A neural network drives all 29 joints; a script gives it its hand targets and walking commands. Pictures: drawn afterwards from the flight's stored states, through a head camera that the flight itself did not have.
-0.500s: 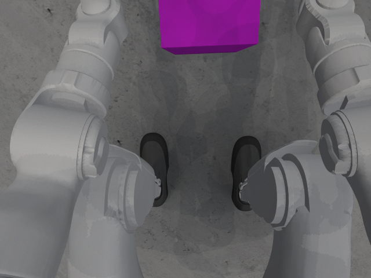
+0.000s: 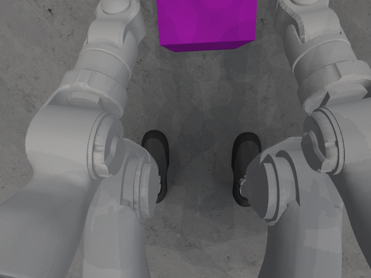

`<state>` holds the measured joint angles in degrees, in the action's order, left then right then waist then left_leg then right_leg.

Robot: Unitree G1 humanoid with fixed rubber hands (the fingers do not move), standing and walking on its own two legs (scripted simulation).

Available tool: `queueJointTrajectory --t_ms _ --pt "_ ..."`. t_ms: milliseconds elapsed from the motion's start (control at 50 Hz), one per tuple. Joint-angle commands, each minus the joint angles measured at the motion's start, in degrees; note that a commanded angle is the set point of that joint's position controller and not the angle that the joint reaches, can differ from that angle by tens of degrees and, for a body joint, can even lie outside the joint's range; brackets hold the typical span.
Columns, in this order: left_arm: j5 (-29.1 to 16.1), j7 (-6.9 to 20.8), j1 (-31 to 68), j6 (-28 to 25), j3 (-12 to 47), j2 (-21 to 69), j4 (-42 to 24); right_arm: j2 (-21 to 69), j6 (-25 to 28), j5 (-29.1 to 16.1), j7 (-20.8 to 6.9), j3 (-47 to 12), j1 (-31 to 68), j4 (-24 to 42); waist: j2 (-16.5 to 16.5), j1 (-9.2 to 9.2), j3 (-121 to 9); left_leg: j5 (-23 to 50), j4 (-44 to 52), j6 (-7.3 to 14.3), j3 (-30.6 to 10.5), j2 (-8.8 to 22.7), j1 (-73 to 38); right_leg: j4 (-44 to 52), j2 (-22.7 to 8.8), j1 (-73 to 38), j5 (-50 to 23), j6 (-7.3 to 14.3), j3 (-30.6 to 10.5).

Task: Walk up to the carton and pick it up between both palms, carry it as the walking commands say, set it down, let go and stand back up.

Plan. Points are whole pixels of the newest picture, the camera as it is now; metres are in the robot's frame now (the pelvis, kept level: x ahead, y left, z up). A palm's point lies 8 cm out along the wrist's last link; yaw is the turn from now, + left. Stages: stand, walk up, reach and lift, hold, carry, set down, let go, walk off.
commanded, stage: reach and lift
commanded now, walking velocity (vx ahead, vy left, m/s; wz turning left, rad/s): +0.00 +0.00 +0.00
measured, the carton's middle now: out of the picture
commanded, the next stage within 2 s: none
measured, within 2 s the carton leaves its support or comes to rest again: leaves its support in 0.22 s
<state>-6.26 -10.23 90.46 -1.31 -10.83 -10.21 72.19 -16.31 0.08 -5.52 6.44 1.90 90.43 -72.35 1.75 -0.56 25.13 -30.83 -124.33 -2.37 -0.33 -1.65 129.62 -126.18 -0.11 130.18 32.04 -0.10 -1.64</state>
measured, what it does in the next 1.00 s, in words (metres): stands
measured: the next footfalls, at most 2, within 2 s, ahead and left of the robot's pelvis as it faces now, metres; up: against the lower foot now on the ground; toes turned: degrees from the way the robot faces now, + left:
none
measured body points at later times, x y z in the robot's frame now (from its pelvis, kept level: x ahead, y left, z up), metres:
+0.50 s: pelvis +0.02 +0.00 -0.01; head +0.38 -0.03 +0.25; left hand +0.56 +0.10 -0.18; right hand +0.55 -0.14 -0.20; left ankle +0.13 +0.13 -0.33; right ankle +0.11 -0.12 -0.33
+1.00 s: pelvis +0.01 +0.01 +0.00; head +0.37 -0.03 +0.27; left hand +0.56 +0.10 -0.14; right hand +0.55 -0.13 -0.17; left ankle +0.13 +0.14 -0.33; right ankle +0.11 -0.12 -0.33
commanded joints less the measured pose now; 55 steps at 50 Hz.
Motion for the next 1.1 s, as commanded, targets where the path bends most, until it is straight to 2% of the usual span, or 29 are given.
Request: queueJointTrajectory --t_ms 0,40,100,180,260,400,600,760,940,1080 --pt "2.5 7.8 13.8 0.9 3.6 29.5 -6.3 29.8 -0.4 1.7 -7.8 -4.4 18.5 7.1 -3.7 -1.01 -59.9 15.5 6.6 -0.3 2.9 -6.7 -29.5 9.1 6.2 -29.7 -15.9 -0.9 0.9" --pt "4.4 11.5 15.8 2.6 3.4 40.7 -7.3 41.4 -2.0 3.5 -11.2 -4.2 19.9 8.8 -4.0 -0.28 -57.8 14.5 5.9 0.0 3.2 -7.4 -27.7 8.6 6.9 -28.0 -15.3 -0.4 1.5" --pt "6.5 14.5 13.4 4.3 2.2 47.1 -8.6 46.7 -3.9 5.8 -14.2 -1.6 17.2 10.4 -3.5 0.66 -56.2 14.8 5.1 0.2 3.9 -8.2 -26.2 7.9 7.6 -26.6 -16.2 -0.1 2.4" --pt "6.8 16.5 11.0 5.6 1.9 52.2 -9.9 51.8 -4.9 6.2 -16.2 -1.0 15.3 11.6 -3.5 0.24 -56.4 17.2 4.0 0.6 4.3 -8.6 -25.6 7.1 8.2 -26.0 -18.4 -0.2 2.8" --pt "7.5 17.4 8.4 6.5 0.9 54.4 -10.2 54.6 -5.3 5.8 -17.0 -1.4 14.5 12.2 -4.2 -1.03 -55.8 18.3 3.7 1.0 4.4 -8.9 -23.2 6.8 8.7 -25.2 -20.0 -0.3 2.8" --pt "9.1 17.8 6.1 7.7 -0.6 56.1 -10.3 54.8 -5.0 5.5 -16.5 -2.1 15.8 13.1 -5.1 -2.21 -55.1 17.7 4.4 1.4 4.3 -9.1 -20.3 7.4 9.2 -25.1 -20.2 -0.1 2.7" --pt "9.8 18.0 6.3 9.3 -0.6 58.5 -10.4 52.4 -4.2 5.8 -15.1 -1.7 19.5 14.8 -5.0 -0.66 -55.4 15.5 6.3 1.3 3.5 -9.5 -21.4 8.2 9.2 -26.6 -17.8 0.5 3.2" --pt "10.0 17.8 6.2 10.7 0.6 61.9 -12.1 55.3 -4.8 5.4 -14.7 -3.4 21.8 18.8 -5.5 -0.86 -61.9 16.2 6.9 1.3 3.8 -9.8 -25.3 8.7 9.3 -31.1 -17.8 0.1 4.1" --pt "11.0 17.4 7.1 12.7 2.9 65.7 -16.1 59.2 -6.3 5.2 -13.9 -6.2 25.7 24.0 -6.8 -2.61 -71.2 16.0 8.5 1.2 4.9 -10.1 -28.1 10.0 9.8 -36.6 -17.9 -0.6 4.8" --pt "11.0 16.8 10.6 14.3 6.6 68.3 -20.1 61.4 -7.6 5.8 -13.0 -7.5 28.5 26.8 -7.6 -2.21 -76.9 15.0 10.4 1.0 4.9 -10.5 -31.8 11.8 9.9 -38.2 -16.3 -0.8 5.6"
